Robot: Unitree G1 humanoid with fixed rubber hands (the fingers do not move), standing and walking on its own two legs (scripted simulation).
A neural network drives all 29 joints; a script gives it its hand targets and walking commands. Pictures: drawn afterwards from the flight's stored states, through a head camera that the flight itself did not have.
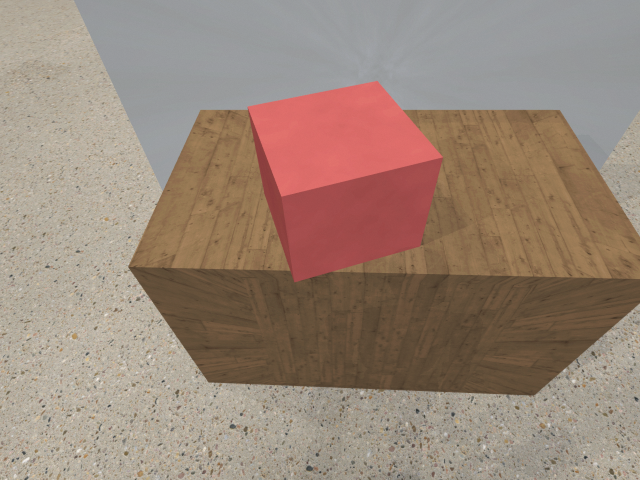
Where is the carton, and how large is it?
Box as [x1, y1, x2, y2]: [248, 81, 442, 281]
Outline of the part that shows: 377,81 248,106 264,193 294,281 419,246 442,157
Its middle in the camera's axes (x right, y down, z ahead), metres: +0.03 -0.12 +0.76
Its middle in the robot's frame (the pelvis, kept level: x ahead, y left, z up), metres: +0.63 +0.02 -0.03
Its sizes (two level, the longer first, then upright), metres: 0.265 0.261 0.224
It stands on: a pedestal, 0.64 m high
